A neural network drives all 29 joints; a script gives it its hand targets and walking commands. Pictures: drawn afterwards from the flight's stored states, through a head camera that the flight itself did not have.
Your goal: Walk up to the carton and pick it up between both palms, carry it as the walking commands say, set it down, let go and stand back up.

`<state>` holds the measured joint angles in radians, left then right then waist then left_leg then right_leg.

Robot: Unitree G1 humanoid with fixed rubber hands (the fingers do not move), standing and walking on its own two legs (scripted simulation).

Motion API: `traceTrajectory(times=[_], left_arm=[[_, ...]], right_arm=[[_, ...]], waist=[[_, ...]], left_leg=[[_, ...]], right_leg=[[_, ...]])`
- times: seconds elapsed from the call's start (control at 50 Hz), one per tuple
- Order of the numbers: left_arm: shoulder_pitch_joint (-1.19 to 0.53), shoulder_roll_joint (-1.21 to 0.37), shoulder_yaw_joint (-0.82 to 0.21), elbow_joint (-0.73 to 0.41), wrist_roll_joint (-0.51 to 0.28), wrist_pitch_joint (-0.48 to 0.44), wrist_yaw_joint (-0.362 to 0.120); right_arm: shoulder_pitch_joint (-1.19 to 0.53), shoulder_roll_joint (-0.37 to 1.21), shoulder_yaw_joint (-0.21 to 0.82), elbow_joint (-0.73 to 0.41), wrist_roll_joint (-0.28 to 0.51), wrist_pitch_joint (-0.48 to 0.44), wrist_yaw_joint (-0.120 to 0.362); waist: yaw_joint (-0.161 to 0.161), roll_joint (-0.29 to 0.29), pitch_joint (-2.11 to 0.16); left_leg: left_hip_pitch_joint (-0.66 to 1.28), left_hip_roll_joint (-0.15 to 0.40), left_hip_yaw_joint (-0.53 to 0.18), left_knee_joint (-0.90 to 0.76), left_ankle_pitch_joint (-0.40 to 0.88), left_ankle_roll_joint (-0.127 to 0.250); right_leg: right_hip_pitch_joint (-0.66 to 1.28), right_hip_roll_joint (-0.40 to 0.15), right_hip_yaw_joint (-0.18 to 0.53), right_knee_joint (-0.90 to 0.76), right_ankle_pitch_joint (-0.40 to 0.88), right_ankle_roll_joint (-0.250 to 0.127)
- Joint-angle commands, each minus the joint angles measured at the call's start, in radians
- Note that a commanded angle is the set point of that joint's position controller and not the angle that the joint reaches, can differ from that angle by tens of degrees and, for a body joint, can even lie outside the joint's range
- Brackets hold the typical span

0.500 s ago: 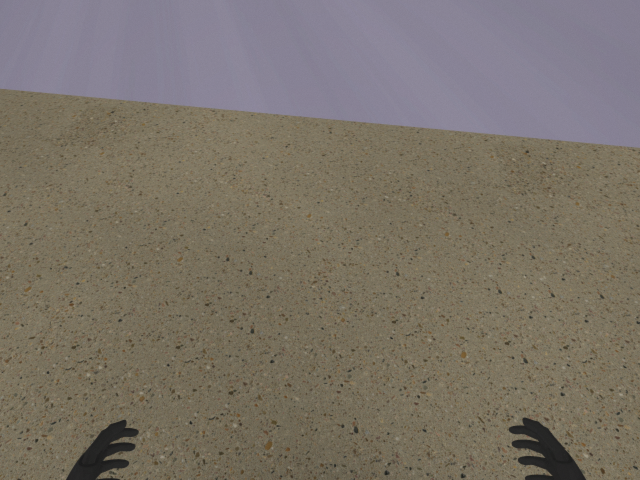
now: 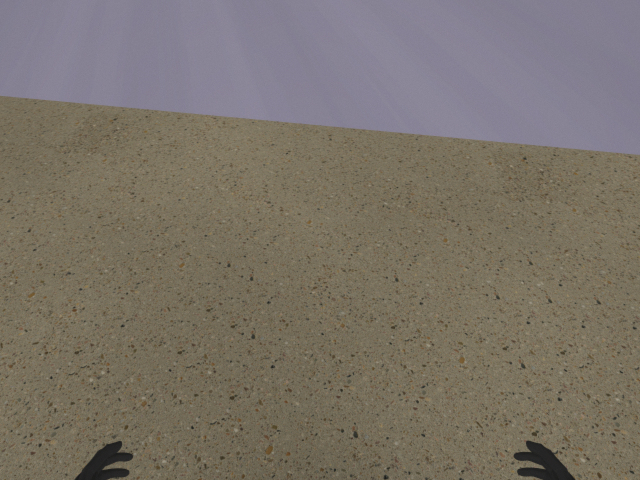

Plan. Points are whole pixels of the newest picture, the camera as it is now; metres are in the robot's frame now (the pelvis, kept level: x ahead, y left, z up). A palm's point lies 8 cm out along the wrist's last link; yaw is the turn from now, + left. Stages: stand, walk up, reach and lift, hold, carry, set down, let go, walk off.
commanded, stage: stand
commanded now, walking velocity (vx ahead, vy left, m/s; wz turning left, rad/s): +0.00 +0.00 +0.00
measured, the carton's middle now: out of the picture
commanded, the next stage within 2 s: walk up in 0.50 s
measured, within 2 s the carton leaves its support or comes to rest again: neither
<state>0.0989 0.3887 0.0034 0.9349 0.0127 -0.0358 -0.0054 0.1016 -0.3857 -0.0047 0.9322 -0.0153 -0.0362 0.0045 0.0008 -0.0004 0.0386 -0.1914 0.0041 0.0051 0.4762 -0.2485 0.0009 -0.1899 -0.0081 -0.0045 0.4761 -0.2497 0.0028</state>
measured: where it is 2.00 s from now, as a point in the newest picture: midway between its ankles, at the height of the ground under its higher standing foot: outside the picture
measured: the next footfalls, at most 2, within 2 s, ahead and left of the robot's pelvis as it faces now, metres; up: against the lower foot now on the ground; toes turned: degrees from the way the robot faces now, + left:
left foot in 0.98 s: +0.05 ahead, +0.21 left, +0.00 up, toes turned +16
right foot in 1.28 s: +0.09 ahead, +0.05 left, +0.00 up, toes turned +22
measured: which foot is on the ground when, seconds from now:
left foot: down 0.00-0.74, up 0.76-0.96, down 0.98-1.00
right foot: down 0.00-1.00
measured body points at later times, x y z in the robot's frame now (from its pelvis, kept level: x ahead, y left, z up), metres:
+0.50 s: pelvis +0.00 +0.00 +0.01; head +0.00 +0.00 +0.46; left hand +0.11 +0.32 -0.11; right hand +0.11 -0.31 -0.11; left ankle +0.01 +0.12 -0.74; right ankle +0.01 -0.12 -0.74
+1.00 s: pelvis -0.02 +0.05 -0.01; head +0.01 +0.08 +0.44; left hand +0.06 +0.44 -0.09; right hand +0.20 -0.25 -0.08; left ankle +0.01 +0.20 -0.74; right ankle +0.01 -0.12 -0.74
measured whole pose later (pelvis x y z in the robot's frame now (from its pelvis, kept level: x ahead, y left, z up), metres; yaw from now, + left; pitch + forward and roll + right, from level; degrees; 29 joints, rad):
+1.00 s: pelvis -0.02 +0.05 -0.01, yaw +14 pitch +3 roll -1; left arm 0.09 0.52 0.10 0.84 0.02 -0.03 -0.02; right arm 0.15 -0.48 -0.09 0.73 -0.07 0.03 0.15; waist -0.04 -0.03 0.01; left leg -0.42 0.06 0.02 0.56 -0.20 0.00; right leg -0.31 -0.18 -0.18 0.61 -0.32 0.03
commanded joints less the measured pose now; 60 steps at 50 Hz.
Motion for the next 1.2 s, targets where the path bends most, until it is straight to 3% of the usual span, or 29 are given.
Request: traceTrajectory(times=[0.0, 0.66, 0.68, 0.7, 0.72, 0.74, 0.76, 0.78, 0.8, 0.86, 0.9, 0.94, 0.96, 0.98, 1.0, 1.02, 1.06, 1.1, 1.12, 1.18], left_arm=[[-0.046, 0.168, 0.033, -0.026, -0.001, -0.01, 0.004], [-0.052, 0.18, 0.022, 0.076, -0.001, 0.002, 0.009], [-0.06, 0.284, 0.104, -0.018, -0.003, 0.001, 0.004], [0.015, 0.278, 0.109, -0.024, -0.007, -0.002, 0.011], [0.061, 0.289, 0.117, -0.039, -0.003, -0.002, 0.015], [0.055, 0.316, 0.128, -0.059, 0.003, -0.003, 0.02], [0.039, 0.318, 0.129, -0.08, 0.013, -0.005, 0.025], [0.005, 0.308, 0.127, -0.098, 0.015, -0.006, 0.031], [-0.031, 0.3, 0.127, -0.113, 0.016, -0.008, 0.031], [-0.036, 0.323, 0.138, -0.125, 0.019, -0.014, 0.015], [-0.053, 0.338, 0.145, -0.139, 0.017, -0.012, -0.001], [-0.068, 0.34, 0.145, -0.149, 0.007, -0.002, -0.013], [-0.06, 0.313, 0.136, -0.158, -0.003, 0.004, -0.016], [-0.02, 0.262, 0.119, -0.171, -0.018, 0.011, -0.017], [-0.02, 0.228, 0.11, -0.203, -0.02, 0.018, -0.002], [-0.008, 0.262, 0.113, -0.181, -0.017, 0.023, 0.011], [0.042, 0.282, 0.108, -0.157, -0.013, 0.011, 0.011], [0.102, 0.304, 0.107, -0.138, -0.01, 0.009, 0.006], [0.143, 0.263, 0.114, -0.103, 0.002, 0.002, 0.011], [0.147, 0.245, 0.119, -0.1, -0.005, -0.003, 0.016]], right_arm=[[-0.048, -0.166, -0.034, -0.028, 0.001, -0.01, -0.004], [-0.057, -0.179, -0.031, 0.082, 0.004, 0.003, -0.007], [-0.026, -0.264, -0.101, -0.066, -0.043, 0.03, 0.046], [-0.056, -0.261, -0.11, -0.101, -0.047, 0.04, 0.065], [-0.078, -0.221, -0.111, -0.152, -0.043, 0.048, 0.077], [-0.079, -0.183, -0.107, -0.193, -0.044, 0.056, 0.087], [-0.079, -0.18, -0.107, -0.217, -0.055, 0.061, 0.095], [-0.053, -0.201, -0.114, -0.219, -0.058, 0.062, 0.102], [-0.018, -0.209, -0.116, -0.224, -0.052, 0.063, 0.111], [-0.002, -0.204, -0.11, -0.235, -0.05, 0.068, 0.141], [0.033, -0.199, -0.11, -0.242, -0.05, 0.067, 0.15], [0.099, -0.204, -0.114, -0.237, -0.052, 0.059, 0.146], [0.137, -0.233, -0.119, -0.235, -0.06, 0.054, 0.143], [0.172, -0.309, -0.129, -0.241, -0.071, 0.048, 0.132], [0.168, -0.379, -0.14, -0.27, -0.066, 0.05, 0.127], [0.15, -0.356, -0.142, -0.267, -0.056, 0.052, 0.117], [0.066, -0.311, -0.128, -0.29, -0.057, 0.06, 0.102], [0.012, -0.299, -0.125, -0.32, -0.058, 0.065, 0.109], [0.015, -0.29, -0.131, -0.33, -0.055, 0.06, 0.102], [0.015, -0.263, -0.133, -0.355, -0.064, 0.071, 0.112]], waist=[[0.001, 0.001, -0.063], [0.0, 0.001, -0.052], [-0.01, -0.006, -0.033], [0.025, 0.005, -0.096], [0.042, -0.041, -0.126], [0.045, -0.151, -0.134], [0.05, -0.16, -0.132], [0.03, -0.106, -0.129], [0.003, -0.095, -0.112], [-0.006, -0.132, -0.104], [-0.029, -0.155, -0.132], [-0.073, -0.135, -0.173], [-0.092, -0.062, -0.178], [-0.096, 0.144, -0.173], [-0.091, 0.321, -0.174], [-0.077, 0.241, -0.179], [-0.042, 0.194, -0.176], [-0.017, 0.199, -0.179], [-0.001, 0.177, -0.178], [-0.011, 0.194, -0.143]], left_leg=[[0.021, 0.103, -0.099, -0.106, 0.133, 0.041], [0.059, 0.117, -0.102, -0.184, 0.143, 0.03], [-0.133, 0.078, -0.153, -0.082, 0.293, 0.054], [-0.174, 0.071, -0.13, 0.007, 0.365, 0.056], [-0.266, 0.036, -0.072, 0.106, 0.319, 0.027], [-0.38, 0.016, -0.03, 0.246, -0.01, -0.004], [-0.441, 0.069, -0.081, 0.401, -0.192, -0.022], [-0.449, 0.09, -0.129, 0.472, -0.187, -0.03], [-0.432, 0.119, -0.135, 0.448, -0.158, -0.036], [-0.327, 0.113, -0.042, 0.34, -0.116, -0.031], [-0.223, 0.081, 0.03, 0.238, -0.085, -0.02], [-0.09, 0.016, 0.096, 0.044, 0.03, -0.001], [-0.016, 0.005, 0.048, -0.063, 0.06, 0.024], [0.088, 0.105, -0.169, -0.171, 0.145, 0.072], [0.146, 0.255, -0.495, -0.219, 0.213, 0.184], [0.172, 0.247, -0.481, -0.196, 0.173, 0.201], [0.114, 0.167, -0.379, -0.177, 0.11, 0.188], [0.023, 0.111, -0.325, -0.196, 0.085, 0.166], [-0.035, 0.127, -0.302, -0.189, 0.063, 0.174], [-0.159, 0.13, -0.343, -0.221, -0.019, 0.186]], right_leg=[[0.022, -0.101, 0.096, -0.104, 0.139, -0.042], [0.06, -0.117, 0.096, -0.181, 0.147, -0.032], [0.05, -0.095, 0.048, -0.063, 0.186, -0.049], [0.099, -0.151, 0.099, -0.062, 0.237, -0.09], [0.158, -0.239, 0.148, -0.114, 0.269, -0.14], [0.196, -0.379, 0.215, -0.172, 0.319, -0.216], [0.16, -0.477, 0.242, -0.193, 0.319, -0.282], [0.119, -0.466, 0.203, -0.182, 0.278, -0.295], [0.086, -0.43, 0.131, -0.173, 0.241, -0.267], [-0.01, -0.381, 0.011, -0.156, 0.274, -0.239], [-0.064, -0.355, -0.054, -0.113, 0.324, -0.214], [-0.102, -0.297, -0.114, -0.013, 0.26, -0.149], [-0.14, -0.233, -0.14, 0.102, 0.168, -0.103], [-0.284, -0.114, -0.189, 0.284, -0.099, -0.029], [-0.52, 0.025, -0.113, 0.357, -0.359, 0.0], [-0.534, -0.013, -0.01, 0.46, -0.35, -0.01], [-0.469, -0.021, 0.001, 0.436, -0.212, -0.019], [-0.354, 0.005, -0.025, 0.367, -0.116, -0.011], [-0.3, 0.007, -0.038, 0.36, -0.109, -0.001], [-0.181, 0.024, -0.047, 0.247, -0.1, -0.002]])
